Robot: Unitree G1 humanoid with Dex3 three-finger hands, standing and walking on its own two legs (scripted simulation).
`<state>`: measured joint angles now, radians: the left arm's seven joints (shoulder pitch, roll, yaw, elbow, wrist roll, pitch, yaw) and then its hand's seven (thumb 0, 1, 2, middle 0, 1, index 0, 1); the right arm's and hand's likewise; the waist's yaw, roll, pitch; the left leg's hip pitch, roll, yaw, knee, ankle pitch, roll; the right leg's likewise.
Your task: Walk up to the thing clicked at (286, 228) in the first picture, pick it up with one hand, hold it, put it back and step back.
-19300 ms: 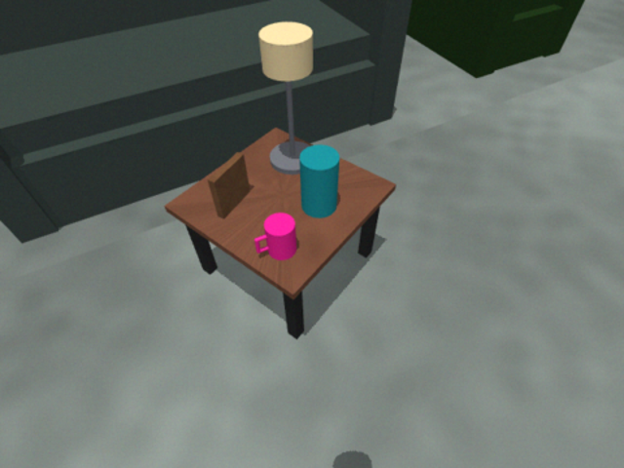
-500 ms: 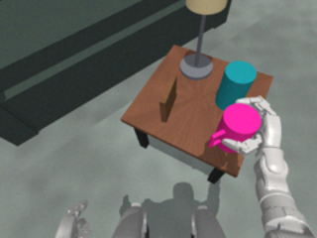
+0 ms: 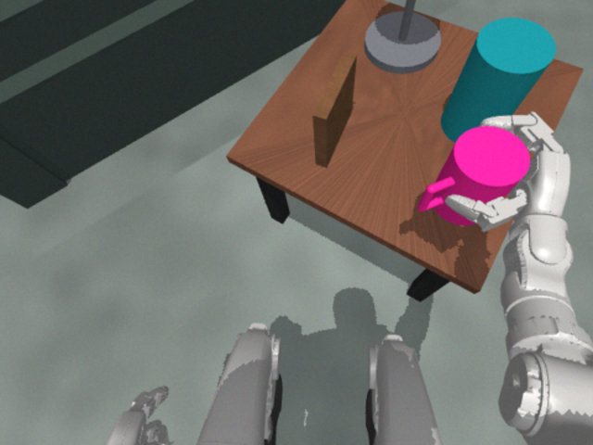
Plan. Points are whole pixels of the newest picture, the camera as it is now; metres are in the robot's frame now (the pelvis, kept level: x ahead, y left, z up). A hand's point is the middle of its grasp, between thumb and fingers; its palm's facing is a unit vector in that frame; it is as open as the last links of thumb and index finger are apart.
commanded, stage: crouch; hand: right
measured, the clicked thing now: (462, 184) +0.45 -0.18 -0.01
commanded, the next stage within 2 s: lower in 0.36 s
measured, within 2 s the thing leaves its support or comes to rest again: rests again in 1.28 s
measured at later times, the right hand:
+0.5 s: hand (479, 173) +0.48 -0.21 -0.04, palm faces +0.15 +0.99 -0.01, open 11.7 cm
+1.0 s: hand (460, 191) +0.49 -0.21 -0.12, palm faces +0.15 +0.99 -0.02, open 11.7 cm
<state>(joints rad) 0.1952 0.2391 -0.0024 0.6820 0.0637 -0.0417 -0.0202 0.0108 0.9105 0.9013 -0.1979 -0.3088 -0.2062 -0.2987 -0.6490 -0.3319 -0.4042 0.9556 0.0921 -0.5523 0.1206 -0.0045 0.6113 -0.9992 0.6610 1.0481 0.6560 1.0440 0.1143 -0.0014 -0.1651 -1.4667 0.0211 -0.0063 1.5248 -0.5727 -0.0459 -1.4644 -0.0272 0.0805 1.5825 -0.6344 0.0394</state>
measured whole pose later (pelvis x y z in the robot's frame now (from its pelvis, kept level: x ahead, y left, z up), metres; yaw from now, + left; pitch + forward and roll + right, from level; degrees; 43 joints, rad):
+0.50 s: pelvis -0.01 +0.00 -0.05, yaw +1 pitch +33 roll +4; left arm 0.18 0.25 0.00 0.66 0.07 -0.02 -0.03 0.01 0.91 0.90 -0.20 -0.31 -0.20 -0.30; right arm -0.76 -0.40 -0.45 1.00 0.06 -0.50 0.14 0.00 0.61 -1.00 0.66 1.05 0.65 1.05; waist 0.14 -0.02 -0.18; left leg -1.65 0.02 0.00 1.68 -0.60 -0.05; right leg -1.66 -0.02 0.10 1.75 -0.67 0.04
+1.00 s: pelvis -0.03 +0.00 -0.11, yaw +1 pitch +35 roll +4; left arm 0.18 0.27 -0.01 0.67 0.08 0.00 -0.04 0.01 0.90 0.90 -0.20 -0.30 -0.20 -0.30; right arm -0.85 -0.44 -0.47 1.03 0.04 -0.49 0.14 0.00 0.61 -1.00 0.65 1.06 0.65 1.05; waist 0.16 -0.02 -0.16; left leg -1.89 0.02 -0.01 1.90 -0.63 -0.06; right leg -1.89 0.00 0.11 1.97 -0.70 0.05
